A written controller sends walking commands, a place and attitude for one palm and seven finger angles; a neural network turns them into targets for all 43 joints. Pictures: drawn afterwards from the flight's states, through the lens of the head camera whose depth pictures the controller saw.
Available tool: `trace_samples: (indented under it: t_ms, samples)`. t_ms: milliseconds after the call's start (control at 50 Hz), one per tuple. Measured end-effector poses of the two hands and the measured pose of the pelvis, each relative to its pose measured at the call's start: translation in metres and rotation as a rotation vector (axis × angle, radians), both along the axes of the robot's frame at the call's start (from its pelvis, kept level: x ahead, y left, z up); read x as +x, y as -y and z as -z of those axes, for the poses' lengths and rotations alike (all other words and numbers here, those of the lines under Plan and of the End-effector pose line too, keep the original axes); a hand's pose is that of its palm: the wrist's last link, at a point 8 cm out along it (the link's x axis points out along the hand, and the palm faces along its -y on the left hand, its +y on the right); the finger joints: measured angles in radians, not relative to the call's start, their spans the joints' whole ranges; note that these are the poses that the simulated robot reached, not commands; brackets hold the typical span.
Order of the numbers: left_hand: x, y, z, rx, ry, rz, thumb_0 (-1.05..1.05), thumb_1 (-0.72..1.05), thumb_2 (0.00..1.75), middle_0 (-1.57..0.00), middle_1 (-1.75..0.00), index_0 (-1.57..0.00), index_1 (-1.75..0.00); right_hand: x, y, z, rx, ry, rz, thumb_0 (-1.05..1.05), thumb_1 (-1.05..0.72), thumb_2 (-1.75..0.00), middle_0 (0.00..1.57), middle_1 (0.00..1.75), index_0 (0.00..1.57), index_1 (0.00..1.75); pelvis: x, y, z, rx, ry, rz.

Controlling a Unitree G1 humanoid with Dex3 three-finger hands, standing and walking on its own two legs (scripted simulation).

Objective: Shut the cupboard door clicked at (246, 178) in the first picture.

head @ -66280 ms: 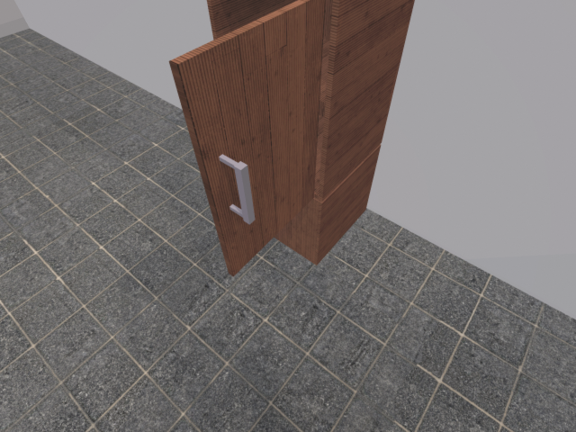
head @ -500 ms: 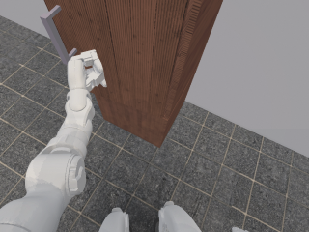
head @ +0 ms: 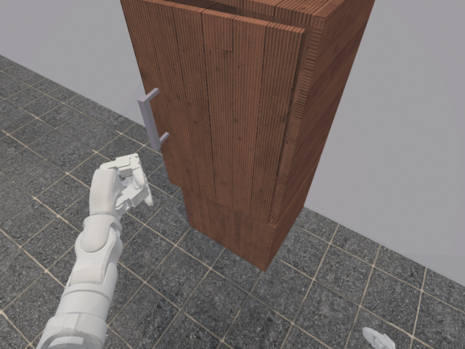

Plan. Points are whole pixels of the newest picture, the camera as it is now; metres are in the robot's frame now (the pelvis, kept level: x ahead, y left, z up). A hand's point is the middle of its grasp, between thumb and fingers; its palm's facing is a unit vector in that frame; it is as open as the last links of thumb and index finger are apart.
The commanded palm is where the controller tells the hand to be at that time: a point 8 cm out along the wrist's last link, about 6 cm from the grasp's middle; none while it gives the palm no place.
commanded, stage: draw the hand back to the body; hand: left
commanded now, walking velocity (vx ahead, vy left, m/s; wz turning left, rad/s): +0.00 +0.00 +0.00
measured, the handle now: (155, 120) +0.65 +0.21 +0.01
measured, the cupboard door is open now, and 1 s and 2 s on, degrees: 7 7 7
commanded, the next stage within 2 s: step back with the hand held close in 1.06 s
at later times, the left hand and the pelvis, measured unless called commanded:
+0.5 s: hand (34, 236) +0.24 +0.26 +0.15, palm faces +0.35 -0.88 -0.32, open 4.7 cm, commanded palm +0.19 +0.30 +0.18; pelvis +0.02 +0.02 +0.04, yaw +2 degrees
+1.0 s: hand out of the picture +0.20 +0.28 +0.18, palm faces +0.47 -0.80 -0.38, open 7.4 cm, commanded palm +0.15 +0.31 +0.21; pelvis +0.02 +0.01 +0.04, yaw +2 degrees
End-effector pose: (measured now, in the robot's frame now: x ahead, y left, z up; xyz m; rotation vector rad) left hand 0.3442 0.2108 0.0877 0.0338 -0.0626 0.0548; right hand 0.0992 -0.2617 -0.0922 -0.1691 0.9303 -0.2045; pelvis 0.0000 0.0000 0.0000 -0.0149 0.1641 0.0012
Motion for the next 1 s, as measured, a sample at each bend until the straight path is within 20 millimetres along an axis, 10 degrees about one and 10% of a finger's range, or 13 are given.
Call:
trace_samples:
  t_ms: [340,740,1000]
  samples:
    - [-0.099,-0.066,-0.063,0.228,-0.029,-0.231,0.02,0.90,0.90,-0.90,-1.06,-0.90,-1.06,0.105,-0.067,-0.059,0.056,0.268,-0.151,0.01,-0.90,-0.90,0.20,0.30,0.20,0.30,0.014,-0.013,-0.031,0.006,0.177,-0.021]
    - [-0.192,-0.114,-0.133,0.462,0.059,-0.448,0.02,0.89,0.90,-0.36,-0.47,-0.36,-0.47,0.100,-0.071,-0.046,0.063,0.230,-0.186,0.01,-0.90,-0.90,0.20,0.30,0.21,0.30,0.023,-0.019,-0.037,0.006,0.210,-0.031]
    - [-0.190,-0.100,-0.109,0.382,0.014,-0.443,0.02,0.89,0.90,-0.22,-0.32,-0.22,-0.32,0.095,-0.055,-0.050,0.021,0.241,-0.175,0.01,-0.90,-0.90,0.20,0.30,0.21,0.30,0.017,-0.010,-0.037,0.012,0.212,-0.032]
